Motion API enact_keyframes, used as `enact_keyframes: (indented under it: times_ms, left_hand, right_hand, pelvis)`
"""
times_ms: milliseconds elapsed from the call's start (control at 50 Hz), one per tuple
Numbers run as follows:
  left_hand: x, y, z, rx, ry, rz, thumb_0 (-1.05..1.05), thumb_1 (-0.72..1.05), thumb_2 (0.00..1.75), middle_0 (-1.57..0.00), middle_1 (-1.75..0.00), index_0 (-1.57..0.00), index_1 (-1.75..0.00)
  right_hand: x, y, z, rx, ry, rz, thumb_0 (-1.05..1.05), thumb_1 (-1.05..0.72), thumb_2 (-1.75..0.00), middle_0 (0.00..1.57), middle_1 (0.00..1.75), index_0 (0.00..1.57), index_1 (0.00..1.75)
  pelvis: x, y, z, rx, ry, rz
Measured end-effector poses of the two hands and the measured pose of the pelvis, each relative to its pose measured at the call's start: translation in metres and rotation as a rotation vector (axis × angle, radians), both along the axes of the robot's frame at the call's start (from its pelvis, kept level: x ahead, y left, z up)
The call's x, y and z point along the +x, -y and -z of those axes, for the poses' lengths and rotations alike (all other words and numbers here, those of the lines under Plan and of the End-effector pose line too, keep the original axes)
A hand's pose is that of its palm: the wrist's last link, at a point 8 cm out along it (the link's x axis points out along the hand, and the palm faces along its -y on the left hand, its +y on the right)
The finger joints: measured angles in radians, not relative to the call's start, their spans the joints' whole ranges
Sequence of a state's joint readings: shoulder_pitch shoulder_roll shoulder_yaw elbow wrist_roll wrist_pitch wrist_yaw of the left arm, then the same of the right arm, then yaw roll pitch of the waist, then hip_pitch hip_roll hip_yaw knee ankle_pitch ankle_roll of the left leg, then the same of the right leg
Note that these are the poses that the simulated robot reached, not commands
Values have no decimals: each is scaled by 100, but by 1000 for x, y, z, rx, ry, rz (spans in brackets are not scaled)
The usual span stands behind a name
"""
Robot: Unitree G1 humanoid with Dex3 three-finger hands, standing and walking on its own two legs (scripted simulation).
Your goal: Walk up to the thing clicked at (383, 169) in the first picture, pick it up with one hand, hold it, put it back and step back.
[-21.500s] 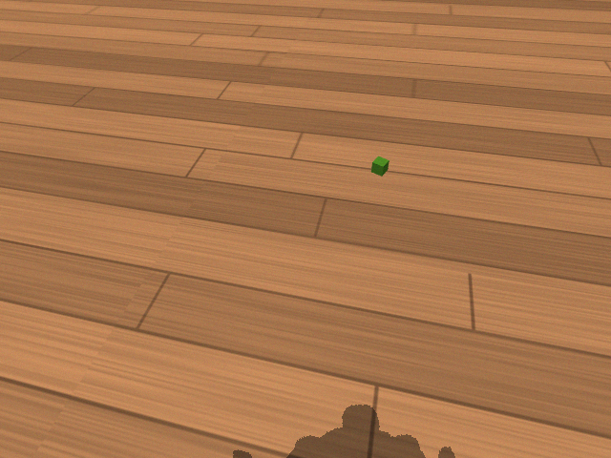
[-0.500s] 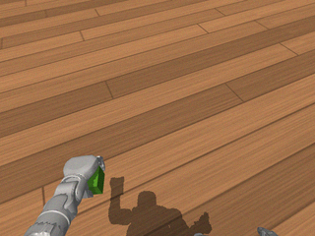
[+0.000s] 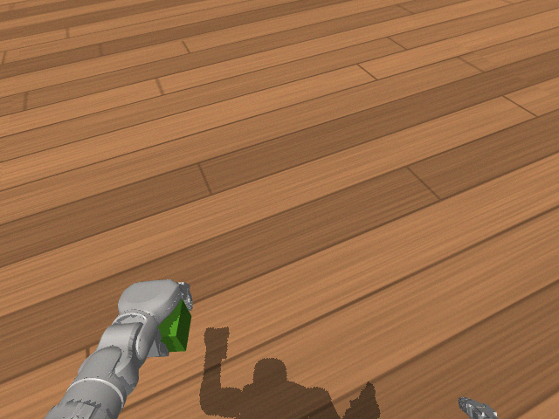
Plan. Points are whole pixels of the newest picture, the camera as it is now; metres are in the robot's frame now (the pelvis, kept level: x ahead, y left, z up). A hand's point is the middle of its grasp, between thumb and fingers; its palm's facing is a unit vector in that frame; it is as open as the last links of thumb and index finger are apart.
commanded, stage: hold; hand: left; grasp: from above
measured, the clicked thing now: (165, 326) +0.30 +0.22 -0.09
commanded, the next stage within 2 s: crouch in 1.38 s
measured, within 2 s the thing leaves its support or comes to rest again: neither
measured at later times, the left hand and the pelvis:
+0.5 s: hand (157, 342) +0.26 +0.22 -0.05, palm faces -0.49 -0.04 -0.87, open 9.5 cm; pelvis -0.02 -0.01 +0.01, yaw +0 degrees
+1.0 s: hand (153, 348) +0.25 +0.22 -0.04, palm faces -0.49 -0.04 -0.87, open 9.5 cm; pelvis -0.03 -0.01 +0.01, yaw +0 degrees
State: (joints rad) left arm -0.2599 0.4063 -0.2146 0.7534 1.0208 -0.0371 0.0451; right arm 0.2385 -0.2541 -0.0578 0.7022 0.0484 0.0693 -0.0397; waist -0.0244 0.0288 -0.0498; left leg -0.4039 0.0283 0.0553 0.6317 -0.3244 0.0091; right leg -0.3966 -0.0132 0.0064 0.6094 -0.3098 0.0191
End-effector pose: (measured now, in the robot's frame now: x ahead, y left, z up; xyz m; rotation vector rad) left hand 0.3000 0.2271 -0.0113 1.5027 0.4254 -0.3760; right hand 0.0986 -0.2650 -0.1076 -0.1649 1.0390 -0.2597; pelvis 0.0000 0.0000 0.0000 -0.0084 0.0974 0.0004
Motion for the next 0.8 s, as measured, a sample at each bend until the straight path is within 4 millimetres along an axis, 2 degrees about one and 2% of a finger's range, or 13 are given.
enact_keyframes:
  times_ms: [220, 480, 800]
  left_hand:
    - [-10, 3, -13, -1, 6, -1, -2, 0, 63, -65, -71, -72, -62]
    - [-31, 9, -18, -12, -4, 14, -2, 1, 62, -65, -71, -71, -62]
    - [-41, 10, -30, -17, 14, 22, -2, 1, 62, -64, -72, -71, -63]
  right_hand:
    - [1, 0, -5, 10, 25, -7, 1, -91, -89, 20, 30, 20, 30]
    - [1, -1, -8, 16, 54, -29, 1, -91, -89, 20, 30, 20, 30]
    - [8, -3, -14, 16, 90, -45, 1, -91, -89, 20, 30, 20, 30]
  pelvis:
    - [-8, 3, -4, 4, 33, 2]
    - [-20, 6, -7, 9, 65, 1]
    - [-27, 8, -10, 10, 91, -1]
